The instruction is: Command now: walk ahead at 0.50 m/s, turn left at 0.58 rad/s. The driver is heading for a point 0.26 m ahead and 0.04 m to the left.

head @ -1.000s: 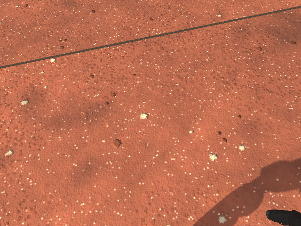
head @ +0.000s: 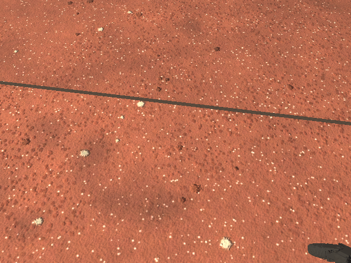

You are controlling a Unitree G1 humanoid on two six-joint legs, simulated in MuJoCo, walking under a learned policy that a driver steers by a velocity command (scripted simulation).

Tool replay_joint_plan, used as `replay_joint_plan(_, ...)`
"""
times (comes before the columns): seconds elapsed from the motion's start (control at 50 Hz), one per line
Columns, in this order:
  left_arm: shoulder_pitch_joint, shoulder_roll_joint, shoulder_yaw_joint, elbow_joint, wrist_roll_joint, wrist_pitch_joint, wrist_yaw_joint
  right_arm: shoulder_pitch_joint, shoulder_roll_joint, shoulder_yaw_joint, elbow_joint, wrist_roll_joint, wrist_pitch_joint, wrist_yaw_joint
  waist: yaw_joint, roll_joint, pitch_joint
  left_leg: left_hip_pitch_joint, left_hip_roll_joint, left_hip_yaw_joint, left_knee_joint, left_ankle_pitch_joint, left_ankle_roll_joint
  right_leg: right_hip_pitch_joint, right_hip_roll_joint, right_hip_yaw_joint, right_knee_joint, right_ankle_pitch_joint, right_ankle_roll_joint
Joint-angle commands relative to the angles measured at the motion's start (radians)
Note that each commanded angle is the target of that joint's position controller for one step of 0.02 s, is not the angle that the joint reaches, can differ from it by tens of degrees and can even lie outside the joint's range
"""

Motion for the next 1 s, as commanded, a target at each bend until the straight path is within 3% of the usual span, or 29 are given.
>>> replay_joint_plan(0.02,-0.047,0.216,0.050,-0.061,-0.014,0.006,0.011,0.015,-0.108,-0.041,-0.086,-0.004,-0.007,0.006,-0.099,-0.135,-0.035,0.154,-0.088,0.090,-0.034,-0.121,0.062,-0.007,-0.256,0.045,0.150,0.945,-0.138)
replay_joint_plan(0.04,-0.052,0.206,0.044,-0.062,-0.016,0.014,0.015,0.166,-0.150,-0.068,-0.048,-0.008,-0.006,-0.001,-0.187,-0.114,-0.109,0.374,-0.136,0.100,-0.108,-0.052,0.095,-0.071,-0.221,0.016,0.355,1.023,-0.110)
replay_joint_plan(0.06,-0.033,0.169,0.026,-0.075,0.003,0.009,0.019,0.316,-0.221,-0.097,-0.016,-0.012,0.001,-0.022,-0.251,-0.032,-0.201,0.682,-0.061,-0.039,-0.120,0.116,0.140,-0.296,-0.178,0.014,0.636,0.788,-0.060)
replay_joint_plan(0.08,0.084,0.022,-0.026,-0.132,0.048,-0.014,0.002,0.271,-0.341,-0.103,-0.035,-0.025,-0.007,-0.034,-0.116,0.258,-0.324,1.032,0.264,-0.585,-0.145,0.310,0.342,-0.741,0.011,0.074,1.033,-0.234,0.013)
replay_joint_plan(0.1,0.025,0.119,-0.015,-0.106,0.017,-0.039,-0.010,0.321,-0.260,-0.080,-0.062,-0.025,-0.012,-0.032,-0.208,0.117,-0.515,1.048,0.327,-0.736,-0.239,0.366,0.385,-0.754,0.020,0.291,1.149,-0.292,0.009)
replay_joint_plan(0.12,-0.064,0.157,-0.002,-0.122,-0.022,-0.039,-0.013,0.281,-0.207,-0.060,-0.040,-0.032,-0.019,-0.025,-0.211,0.062,-0.380,0.950,0.287,-0.538,-0.233,0.517,0.338,-0.801,-0.026,0.293,1.144,-0.214,0.001)
replay_joint_plan(0.14,-0.089,0.136,-0.011,-0.126,-0.013,-0.037,-0.004,0.232,-0.170,-0.051,-0.029,-0.017,-0.023,-0.025,-0.173,0.005,-0.261,0.807,0.230,-0.403,-0.229,0.548,0.287,-0.806,-0.068,0.272,1.059,-0.144,-0.004)
replay_joint_plan(0.16,-0.107,0.132,-0.010,-0.116,0.008,-0.029,0.006,0.170,-0.137,-0.041,-0.031,-0.012,-0.023,-0.028,-0.143,-0.013,-0.188,0.672,0.191,-0.331,-0.252,0.542,0.253,-0.770,-0.094,0.265,0.989,-0.101,0.001)
replay_joint_plan(0.18,-0.091,0.141,-0.004,-0.112,0.011,-0.012,0.010,0.127,-0.125,-0.033,-0.039,-0.022,-0.023,-0.030,-0.103,0.004,-0.160,0.551,0.166,-0.282,-0.288,0.561,0.241,-0.687,-0.107,0.271,0.956,-0.075,0.002)
replay_joint_plan(0.2,-0.067,0.131,-0.004,-0.104,0.011,0.006,0.014,0.101,-0.129,-0.034,-0.038,-0.032,-0.024,-0.030,-0.076,0.009,-0.154,0.469,0.156,-0.252,-0.318,0.576,0.238,-0.619,-0.103,0.268,0.930,-0.049,0.007)
replay_joint_plan(0.24,-0.032,0.094,-0.011,-0.090,0.018,0.027,0.022,0.079,-0.137,-0.036,-0.019,-0.036,-0.037,-0.033,-0.048,0.012,-0.155,0.397,0.142,-0.187,-0.348,0.644,0.245,-0.564,-0.089,0.256,0.849,0.010,0.024)
replay_joint_plan(0.3,-0.075,0.059,-0.022,-0.096,0.028,0.034,0.026,0.068,-0.128,-0.032,0.012,-0.031,-0.034,-0.046,-0.052,0.030,-0.154,0.390,0.107,-0.113,-0.356,0.620,0.216,-0.543,-0.083,0.256,0.668,0.145,0.030)
replay_joint_plan(0.34,-0.128,0.050,-0.027,-0.102,0.024,0.035,0.020,0.072,-0.124,-0.029,0.030,-0.033,-0.025,-0.053,-0.075,0.043,-0.151,0.399,0.089,-0.089,-0.359,0.557,0.194,-0.512,-0.076,0.254,0.550,0.239,0.026)
replay_joint_plan(0.42,-0.200,0.068,-0.022,-0.116,0.019,0.039,0.010,0.101,-0.117,-0.020,0.079,-0.037,-0.012,-0.050,-0.107,0.052,-0.124,0.435,0.112,-0.132,-0.343,0.394,0.185,-0.467,-0.054,0.260,0.397,0.251,0.013)
replay_joint_plan(0.46,-0.198,0.070,-0.018,-0.117,0.025,0.038,0.006,0.090,-0.105,-0.012,0.096,-0.029,-0.007,-0.048,-0.091,0.054,-0.110,0.437,0.111,-0.156,-0.298,0.304,0.165,-0.413,-0.038,0.251,0.292,0.244,-0.013)
replay_joint_plan(0.48,-0.179,0.069,-0.017,-0.110,0.033,0.034,0.004,0.087,-0.090,-0.005,0.103,-0.021,-0.006,-0.048,-0.070,0.041,-0.109,0.423,0.084,-0.154,-0.264,0.219,0.131,-0.341,-0.030,0.245,0.185,0.347,-0.032)
replay_joint_plan(0.5,-0.179,0.103,-0.012,-0.112,0.043,0.030,0.007,0.129,-0.066,0.004,0.112,-0.030,-0.011,-0.049,-0.087,-0.009,-0.122,0.400,0.034,-0.144,-0.227,0.106,0.078,-0.251,-0.085,0.304,0.147,0.584,-0.052)
replay_joint_plan(0.52,-0.193,0.160,-0.001,-0.124,0.045,0.032,0.015,0.222,-0.062,0.004,0.127,-0.053,-0.018,-0.048,-0.152,-0.107,-0.153,0.345,-0.038,-0.109,-0.185,-0.082,0.032,-0.152,-0.167,0.367,0.196,0.761,-0.098)
replay_joint_plan(0.54,-0.219,0.117,-0.010,-0.118,0.040,0.041,0.016,0.266,-0.037,0.010,0.145,-0.050,-0.016,-0.053,-0.173,-0.192,-0.175,0.329,-0.074,-0.067,-0.195,-0.229,-0.002,-0.151,-0.189,0.392,0.206,0.668,-0.158)
replay_joint_plan(0.56,-0.243,0.067,-0.019,-0.121,0.029,0.048,0.009,0.216,-0.053,0.013,0.144,-0.049,-0.006,-0.059,-0.146,-0.181,-0.148,0.359,-0.072,-0.056,-0.212,-0.229,-0.020,-0.211,-0.156,0.382,0.190,0.516,-0.153)
replay_joint_plan(0.58,-0.254,0.047,-0.025,-0.121,0.028,0.051,0.003,0.174,-0.070,0.008,0.142,-0.043,0.009,-0.064,-0.127,-0.154,-0.119,0.360,-0.070,-0.056,-0.214,-0.209,-0.020,-0.248,-0.123,0.357,0.186,0.425,-0.128)
replay_joint_plan(0.64,-0.243,0.064,-0.023,-0.105,0.028,0.039,-0.007,0.149,-0.081,0.003,0.142,-0.040,0.038,-0.068,-0.112,-0.116,-0.091,0.372,-0.054,-0.077,-0.219,-0.134,-0.005,-0.266,-0.084,0.318,0.206,0.408,-0.096)
replay_joint_plan(0.76,-0.248,0.055,-0.025,-0.066,0.023,0.039,0.002,0.161,-0.071,0.000,0.184,-0.031,0.035,-0.077,-0.102,-0.066,-0.112,0.406,-0.043,-0.080,-0.206,-0.009,-0.014,-0.216,-0.070,0.299,0.249,0.531,-0.104)
replay_joint_plan(1.0,-0.287,0.042,-0.022,0.036,0.020,0.061,0.012,0.179,-0.064,-0.003,0.282,-0.030,0.034,-0.092,-0.105,-0.037,-0.050,0.414,-0.039,-0.073,-0.245,-0.063,-0.024,-0.222,-0.038,0.278,0.217,0.408,-0.094)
